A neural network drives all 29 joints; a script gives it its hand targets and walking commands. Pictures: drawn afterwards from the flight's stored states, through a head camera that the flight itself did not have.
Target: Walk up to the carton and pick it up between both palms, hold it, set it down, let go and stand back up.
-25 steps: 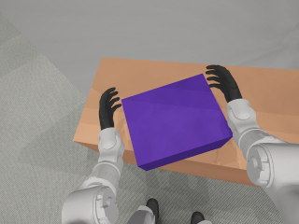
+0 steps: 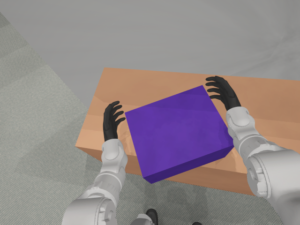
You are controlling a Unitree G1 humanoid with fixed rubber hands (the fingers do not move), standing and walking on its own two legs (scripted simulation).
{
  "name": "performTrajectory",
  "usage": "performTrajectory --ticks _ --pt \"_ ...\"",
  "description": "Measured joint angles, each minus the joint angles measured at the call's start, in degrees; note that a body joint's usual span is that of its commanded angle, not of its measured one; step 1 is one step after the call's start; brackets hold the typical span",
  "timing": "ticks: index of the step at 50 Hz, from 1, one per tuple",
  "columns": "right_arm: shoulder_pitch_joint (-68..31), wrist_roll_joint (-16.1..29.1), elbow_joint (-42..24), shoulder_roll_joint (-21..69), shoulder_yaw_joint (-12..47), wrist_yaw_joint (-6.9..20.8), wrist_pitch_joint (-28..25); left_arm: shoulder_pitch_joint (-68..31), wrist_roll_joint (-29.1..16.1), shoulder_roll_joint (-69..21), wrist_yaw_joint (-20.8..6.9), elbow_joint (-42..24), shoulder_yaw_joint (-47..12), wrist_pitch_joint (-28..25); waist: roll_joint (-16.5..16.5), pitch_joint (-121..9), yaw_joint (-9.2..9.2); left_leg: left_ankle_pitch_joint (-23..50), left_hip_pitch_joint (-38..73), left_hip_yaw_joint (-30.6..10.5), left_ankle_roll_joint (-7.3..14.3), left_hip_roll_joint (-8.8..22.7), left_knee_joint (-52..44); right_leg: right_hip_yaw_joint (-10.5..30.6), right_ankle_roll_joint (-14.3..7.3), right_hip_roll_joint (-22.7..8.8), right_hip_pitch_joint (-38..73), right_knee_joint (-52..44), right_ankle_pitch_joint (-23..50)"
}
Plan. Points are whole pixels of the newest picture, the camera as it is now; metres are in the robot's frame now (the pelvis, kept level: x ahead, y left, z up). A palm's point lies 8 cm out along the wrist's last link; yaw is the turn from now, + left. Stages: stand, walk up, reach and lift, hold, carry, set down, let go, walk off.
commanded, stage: reach and lift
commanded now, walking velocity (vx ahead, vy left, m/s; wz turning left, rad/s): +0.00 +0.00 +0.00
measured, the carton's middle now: (176, 135) +0.39 +0.02 -0.10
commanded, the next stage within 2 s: none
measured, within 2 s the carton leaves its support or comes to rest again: neither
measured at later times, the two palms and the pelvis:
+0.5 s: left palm (104, 125) +0.36 +0.20 +0.02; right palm (239, 98) +0.44 -0.13 +0.05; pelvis -0.01 +0.00 +0.01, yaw +0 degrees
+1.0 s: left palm (89, 106) +0.37 +0.21 +0.10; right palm (248, 86) +0.42 -0.12 +0.13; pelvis +0.01 +0.02 +0.04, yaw +0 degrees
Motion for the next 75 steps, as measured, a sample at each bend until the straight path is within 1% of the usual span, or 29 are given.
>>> performTrajectory --ticks 13,21,34,44,50,55,62,69,75 --pt "1.0 0.9 -3.1 1.3 0.8 -0.9 4.1 0.1 -1.7 1.1 0.0 0.0 -0.9 2.0 0.0 -0.1 -1.21 0.3 3.1 0.0 0.0 0.0 0.0 0.0 0.0 0.0 2.9 0.4 0.0" --pt "2.6 1.7 -4.9 2.6 0.8 -2.0 7.5 0.1 -1.8 1.9 0.0 0.0 -1.2 4.8 0.0 -0.1 -2.25 0.0 7.4 0.0 0.1 0.0 -0.4 0.0 0.1 0.0 7.6 -0.9 0.1" --pt "7.0 4.9 -10.5 4.4 0.8 -3.1 15.2 0.1 -1.8 3.4 0.1 0.0 -2.6 10.9 0.0 0.2 -4.37 0.1 19.7 0.0 0.1 0.0 -5.2 0.0 0.5 0.0 21.7 -9.4 2.4" --pt "8.6 6.9 -12.8 5.9 0.8 -4.0 20.0 0.1 -1.8 4.4 0.1 -0.2 -2.4 15.8 0.0 2.7 -4.98 0.1 29.6 0.0 0.1 0.0 -8.5 0.0 0.6 0.1 33.1 -16.0 4.1" --pt "10.5 8.1 -15.8 6.3 0.8 -4.8 21.9 0.1 -1.8 4.6 0.1 -2.6 -2.9 19.2 0.0 3.8 -5.45 0.3 33.4 0.0 0.1 0.0 -9.8 0.0 0.6 0.1 37.4 -18.4 4.9" --pt "12.1 9.0 -19.0 6.4 0.8 -5.4 25.3 0.1 -1.3 4.6 0.1 -5.0 -3.0 23.5 0.0 5.2 -5.96 0.5 36.5 0.0 0.1 0.0 -10.8 0.0 0.6 0.1 40.6 -19.7 5.3" --pt "14.2 10.0 -25.8 6.4 0.8 -6.3 30.5 0.1 -0.2 4.6 0.0 -10.4 -3.2 30.1 0.0 6.2 -6.29 1.0 39.1 0.0 0.1 0.0 -11.8 0.0 0.6 0.1 42.8 -19.9 5.3" --pt "15.3 10.1 -32.3 6.4 0.8 -7.1 35.9 0.1 1.7 4.7 -2.1 -16.0 -2.0 36.5 0.0 7.1 -6.93 1.6 41.2 0.0 0.1 0.0 -12.8 0.0 0.6 0.1 44.4 -19.7 5.3" --pt "15.3 9.7 -35.7 6.6 0.8 -7.5 38.8 0.1 3.8 4.8 -4.4 -19.8 -0.4 40.8 0.0 7.7 -7.81 2.1 42.9 0.0 0.1 0.0 -13.7 0.0 0.5 0.1 45.6 -19.6 5.3"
